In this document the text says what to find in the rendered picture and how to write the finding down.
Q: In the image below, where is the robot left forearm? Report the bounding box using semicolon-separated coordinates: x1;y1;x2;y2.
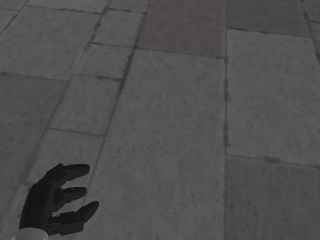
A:
10;227;49;240

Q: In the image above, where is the left robot hand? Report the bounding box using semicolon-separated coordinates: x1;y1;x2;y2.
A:
18;163;99;236

